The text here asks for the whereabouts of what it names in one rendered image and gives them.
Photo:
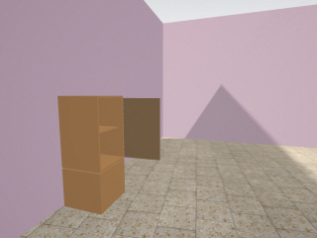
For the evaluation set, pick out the cupboard door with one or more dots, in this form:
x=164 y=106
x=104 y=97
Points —
x=141 y=120

